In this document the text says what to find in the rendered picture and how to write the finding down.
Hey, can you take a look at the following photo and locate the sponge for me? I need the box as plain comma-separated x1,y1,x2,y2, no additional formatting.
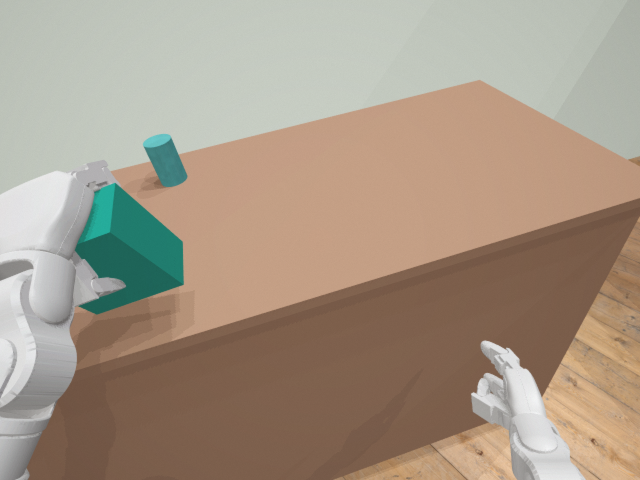
75,183,184,314

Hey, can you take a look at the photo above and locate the robot left hand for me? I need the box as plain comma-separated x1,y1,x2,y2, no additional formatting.
0,160,126,307

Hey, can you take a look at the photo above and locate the robot right forearm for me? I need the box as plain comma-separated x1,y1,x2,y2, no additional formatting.
509,413,586,480

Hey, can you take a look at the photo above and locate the robot right hand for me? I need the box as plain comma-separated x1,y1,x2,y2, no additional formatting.
471,341,547,430

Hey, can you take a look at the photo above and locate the table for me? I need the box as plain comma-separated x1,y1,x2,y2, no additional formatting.
27,80,640,480

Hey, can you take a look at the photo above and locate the robot left forearm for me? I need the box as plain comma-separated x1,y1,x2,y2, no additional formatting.
0,250,77,480

